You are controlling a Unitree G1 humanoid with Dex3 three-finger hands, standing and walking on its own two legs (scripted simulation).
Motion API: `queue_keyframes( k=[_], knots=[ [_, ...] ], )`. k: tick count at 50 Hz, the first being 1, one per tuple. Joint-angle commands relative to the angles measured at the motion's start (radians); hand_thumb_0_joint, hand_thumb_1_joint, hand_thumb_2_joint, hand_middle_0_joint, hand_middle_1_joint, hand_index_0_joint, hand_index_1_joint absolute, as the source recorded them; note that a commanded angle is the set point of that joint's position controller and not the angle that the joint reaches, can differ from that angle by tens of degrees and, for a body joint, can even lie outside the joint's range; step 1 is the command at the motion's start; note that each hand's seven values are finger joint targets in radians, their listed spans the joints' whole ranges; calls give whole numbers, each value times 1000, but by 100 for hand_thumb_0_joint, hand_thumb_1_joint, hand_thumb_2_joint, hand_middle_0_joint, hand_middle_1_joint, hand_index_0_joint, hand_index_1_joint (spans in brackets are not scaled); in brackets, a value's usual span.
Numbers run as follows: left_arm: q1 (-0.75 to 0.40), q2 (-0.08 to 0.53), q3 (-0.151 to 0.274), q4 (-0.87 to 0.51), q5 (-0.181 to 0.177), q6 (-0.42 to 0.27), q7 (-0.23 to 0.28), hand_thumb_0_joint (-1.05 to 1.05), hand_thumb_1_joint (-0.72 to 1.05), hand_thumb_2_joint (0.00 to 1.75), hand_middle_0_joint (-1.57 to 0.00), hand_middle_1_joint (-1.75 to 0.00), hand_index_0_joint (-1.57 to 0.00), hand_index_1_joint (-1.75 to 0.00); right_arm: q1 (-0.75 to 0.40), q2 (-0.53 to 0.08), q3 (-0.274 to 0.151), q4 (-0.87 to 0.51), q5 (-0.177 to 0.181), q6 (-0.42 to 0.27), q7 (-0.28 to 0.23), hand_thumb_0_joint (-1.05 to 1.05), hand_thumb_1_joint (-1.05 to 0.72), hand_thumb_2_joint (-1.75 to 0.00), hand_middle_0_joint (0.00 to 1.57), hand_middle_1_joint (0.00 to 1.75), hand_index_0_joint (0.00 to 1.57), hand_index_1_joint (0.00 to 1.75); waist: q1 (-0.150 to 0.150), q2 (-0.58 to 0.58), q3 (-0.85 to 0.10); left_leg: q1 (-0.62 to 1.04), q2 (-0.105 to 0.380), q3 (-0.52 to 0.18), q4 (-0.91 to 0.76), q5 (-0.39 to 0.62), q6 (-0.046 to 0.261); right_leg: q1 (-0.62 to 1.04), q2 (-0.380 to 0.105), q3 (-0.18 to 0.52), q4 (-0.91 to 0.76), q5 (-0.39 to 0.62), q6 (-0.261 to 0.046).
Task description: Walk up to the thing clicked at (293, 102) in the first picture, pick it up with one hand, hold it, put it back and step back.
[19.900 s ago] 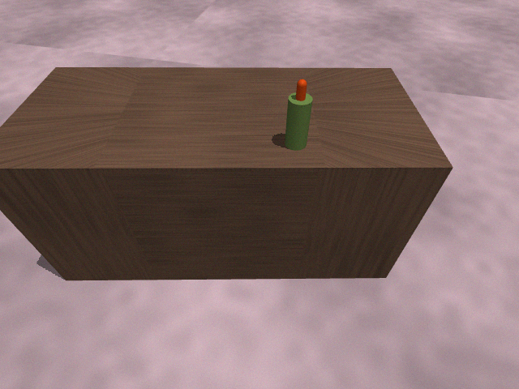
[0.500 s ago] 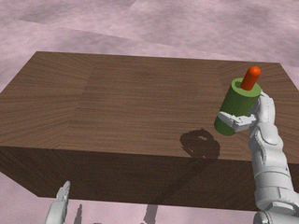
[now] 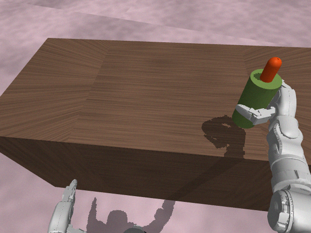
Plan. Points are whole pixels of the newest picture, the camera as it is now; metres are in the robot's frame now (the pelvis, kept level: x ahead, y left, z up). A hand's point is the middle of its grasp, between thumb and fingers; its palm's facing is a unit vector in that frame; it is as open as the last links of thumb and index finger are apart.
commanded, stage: crouch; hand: right
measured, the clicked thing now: (257, 94) +0.46 -0.17 +0.12
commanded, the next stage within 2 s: lower in 0.12 s
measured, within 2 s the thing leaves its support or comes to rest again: rests again in 1.34 s
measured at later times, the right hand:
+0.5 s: hand (250, 105) +0.49 -0.18 +0.05, palm faces +0.13 +0.99 +0.01, open 10.0 cm
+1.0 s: hand (245, 112) +0.49 -0.18 +0.01, palm faces +0.13 +0.99 +0.01, open 10.0 cm
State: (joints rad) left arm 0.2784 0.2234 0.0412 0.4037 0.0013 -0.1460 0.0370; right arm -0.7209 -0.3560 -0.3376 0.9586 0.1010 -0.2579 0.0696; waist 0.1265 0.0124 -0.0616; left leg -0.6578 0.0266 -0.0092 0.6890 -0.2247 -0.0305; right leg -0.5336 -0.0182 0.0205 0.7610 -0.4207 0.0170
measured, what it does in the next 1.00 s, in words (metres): stands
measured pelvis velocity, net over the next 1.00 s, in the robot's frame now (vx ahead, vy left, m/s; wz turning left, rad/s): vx -0.02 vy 0.00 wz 0.00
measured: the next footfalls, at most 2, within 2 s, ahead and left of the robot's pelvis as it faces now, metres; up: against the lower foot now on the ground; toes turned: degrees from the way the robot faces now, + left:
none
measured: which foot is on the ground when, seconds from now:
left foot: down 0.00-1.00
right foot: down 0.00-1.00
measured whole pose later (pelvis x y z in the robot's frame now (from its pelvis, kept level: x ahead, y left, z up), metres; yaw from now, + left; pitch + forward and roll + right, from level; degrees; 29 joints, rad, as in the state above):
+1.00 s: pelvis -0.02 +0.00 -0.05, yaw +0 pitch +20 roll +1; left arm 0.36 0.24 0.03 0.10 0.05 -0.11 -0.01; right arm -0.83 -0.45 -0.46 1.16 0.03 -0.41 0.10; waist 0.21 0.02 -0.12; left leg -1.02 0.02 0.00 0.98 -0.32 -0.03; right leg -0.90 -0.02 0.04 1.08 -0.54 0.02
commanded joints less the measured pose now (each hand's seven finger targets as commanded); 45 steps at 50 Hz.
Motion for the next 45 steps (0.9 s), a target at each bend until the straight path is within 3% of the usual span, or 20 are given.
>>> queue_keyframes(
  k=[1,4,7,10,12,16,19,20,22,25,29,32,33,35,36,38,40,41,43,45],
  knots=[
    [9,154,72,-179,-5,-45,7,0,-53,5,-5,-5,-5,-5,-491,-254,-50,-230,16,-89,3,0,-9,-134,129,147,135,147,-1,-105,-467,292,-24,31,-5,255,40,96,10,-12,-83,400,3],
    [-2,126,49,-185,-2,-44,1,0,-55,6,-5,-5,-5,-5,-423,-185,-31,-85,10,-89,1,0,-8,-131,127,144,132,144,17,-1,-365,270,-19,31,2,209,38,-24,15,-14,-74,287,-11],
    [-48,170,86,-265,-2,-46,8,0,-55,5,-5,-4,-5,-4,-526,-263,-52,-164,0,-116,0,0,-8,-130,125,142,131,142,14,-33,-446,291,-14,21,7,183,34,-13,16,-20,-65,241,-17],
    [58,143,71,-214,0,-38,0,0,-54,5,-5,-5,-5,-5,-503,-218,-20,-119,-3,-111,8,0,-8,-130,125,142,130,142,26,-79,-420,240,-23,30,22,193,36,16,15,-17,-56,280,-9],
    [44,157,81,-248,-2,-39,-1,0,-54,6,-5,-5,-5,-5,-528,-253,-42,-142,-3,-119,10,0,-9,-130,124,141,129,141,28,-97,-476,231,-24,30,33,203,38,35,13,-11,-45,306,-5],
    [52,121,42,-213,10,-35,-14,0,-55,6,-5,-4,-4,-5,-470,-226,-54,-36,-5,-127,19,0,-7,-129,123,141,128,141,17,-93,-397,145,-27,33,67,164,44,-45,8,-3,-13,312,0],
    [-20,174,77,-369,13,-44,-9,0,-56,6,-5,-4,-4,-5,-538,-277,-76,-111,-12,-156,22,0,-9,-128,123,139,128,139,34,-74,-566,243,-20,21,92,218,41,-38,13,-11,15,311,-6],
    [8,181,80,-356,16,-39,-7,0,-55,6,-4,-4,-4,-5,-551,-302,-89,-128,-15,-165,20,0,-8,-129,124,141,129,141,22,-72,-567,262,-17,18,99,235,40,-56,17,-16,24,315,-6],
    [98,181,101,-299,15,-30,-10,0,-55,7,-5,-5,-4,-5,-491,-261,-78,-52,-13,-168,27,0,-8,-130,125,142,130,142,47,-72,-499,225,-20,19,109,253,40,-89,23,-18,41,321,-9],
    [59,172,81,-359,18,-32,-15,0,-56,7,-5,-4,-4,-5,-529,-300,-104,-98,-19,-189,27,0,-12,-133,127,145,133,145,38,-91,-548,188,-21,16,133,248,43,-83,18,-12,65,342,-6],
    [125,114,31,-303,26,-27,-27,0,-56,7,-5,-4,-4,-5,-498,-257,-82,-42,-23,-199,36,0,-13,-133,127,145,133,145,42,-138,-472,91,-26,20,161,213,47,-115,16,-9,92,348,-1],
    [65,174,81,-440,30,-32,-22,0,-56,7,-5,-4,-4,-5,-582,-332,-112,-144,-40,-217,28,0,-14,-133,128,145,133,145,52,-147,-636,161,-21,12,181,246,45,-83,17,-14,113,347,-1],
    [107,199,112,-403,34,-26,-19,0,-55,7,-5,-4,-4,-5,-539,-327,-118,-91,-43,-211,24,0,-12,-134,128,146,133,146,58,-137,-594,142,-23,15,187,243,45,-109,19,-15,121,338,-2],
    [161,181,106,-355,31,-17,-27,0,-55,6,-5,-5,-4,-5,-472,-272,-100,-13,-34,-201,30,0,-12,-134,128,146,134,146,68,-122,-491,105,-24,18,184,213,44,-165,21,-13,124,306,-4],
    [99,205,129,-421,28,-23,-24,0,-56,7,-5,-4,-4,-5,-499,-296,-121,-55,-34,-207,28,0,-14,-135,129,146,134,146,75,-115,-555,119,-24,20,192,224,44,-147,18,-5,129,317,-4],
    [58,183,92,-474,33,-28,-27,0,-56,7,-4,-4,-4,-5,-557,-271,-104,-93,-35,-215,32,0,-14,-135,130,147,135,147,77,-131,-609,109,-28,27,211,232,48,-123,9,3,139,361,2],
    [105,144,60,-407,35,-16,-32,0,-56,7,-5,-4,-4,-5,-525,-267,-105,-25,-36,-217,30,0,-10,-136,129,148,135,148,62,-129,-510,61,-27,27,216,182,50,-187,12,2,145,315,1],
    [79,145,61,-445,32,-23,-33,0,-56,7,-5,-4,-4,-5,-544,-231,-80,-23,-36,-219,36,0,-11,-136,129,147,134,147,78,-107,-537,60,-31,32,218,185,47,-176,10,6,148,314,-1],
    [68,179,83,-481,36,-25,-25,0,-56,7,-5,-4,-4,-5,-576,-342,-137,-79,-49,-232,33,0,-10,-136,129,148,135,148,73,-146,-624,90,-25,22,229,204,47,-160,10,-2,163,312,-2],
    [136,169,70,-423,44,-14,-30,0,-55,6,-5,-4,-4,-5,-523,-323,-133,5,-53,-223,33,0,-10,-136,129,148,135,148,65,-155,-527,31,-28,26,233,159,49,-199,13,-3,161,280,1]
  ],
)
